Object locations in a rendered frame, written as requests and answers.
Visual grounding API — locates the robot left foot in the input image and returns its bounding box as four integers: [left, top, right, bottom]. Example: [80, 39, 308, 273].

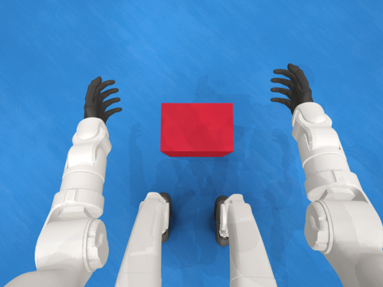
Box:
[159, 193, 172, 243]

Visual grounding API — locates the robot right upper arm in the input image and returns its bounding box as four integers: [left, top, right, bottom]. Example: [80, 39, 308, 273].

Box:
[304, 200, 383, 287]

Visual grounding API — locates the left robot hand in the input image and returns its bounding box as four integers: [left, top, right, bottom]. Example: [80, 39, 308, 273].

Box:
[84, 77, 122, 125]

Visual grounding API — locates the robot left upper arm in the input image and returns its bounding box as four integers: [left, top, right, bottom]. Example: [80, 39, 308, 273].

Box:
[4, 217, 109, 287]

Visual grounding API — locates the carton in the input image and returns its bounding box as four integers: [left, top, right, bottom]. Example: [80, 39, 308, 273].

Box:
[160, 103, 234, 157]

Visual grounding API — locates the right robot hand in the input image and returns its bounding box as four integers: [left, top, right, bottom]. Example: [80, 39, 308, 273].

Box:
[270, 63, 314, 115]

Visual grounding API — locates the robot right forearm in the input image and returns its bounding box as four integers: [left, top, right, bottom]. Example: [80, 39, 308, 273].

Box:
[291, 102, 383, 248]

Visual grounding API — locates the left robot thigh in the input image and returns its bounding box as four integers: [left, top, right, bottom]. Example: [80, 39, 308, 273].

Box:
[115, 199, 169, 287]

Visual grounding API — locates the robot left forearm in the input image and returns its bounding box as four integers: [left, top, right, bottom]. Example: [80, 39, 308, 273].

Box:
[35, 117, 111, 268]

